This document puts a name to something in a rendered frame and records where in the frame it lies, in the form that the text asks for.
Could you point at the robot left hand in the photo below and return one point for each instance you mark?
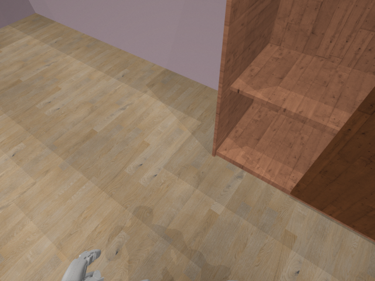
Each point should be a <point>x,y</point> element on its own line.
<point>77,269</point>

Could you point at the wardrobe door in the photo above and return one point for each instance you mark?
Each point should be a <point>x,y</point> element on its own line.
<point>341,181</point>

